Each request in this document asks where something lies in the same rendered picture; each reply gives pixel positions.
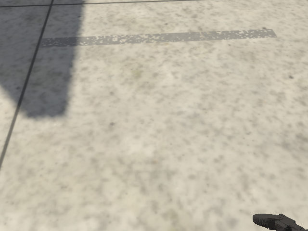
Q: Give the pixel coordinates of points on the robot right hand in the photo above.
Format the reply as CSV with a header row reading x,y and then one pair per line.
x,y
277,222

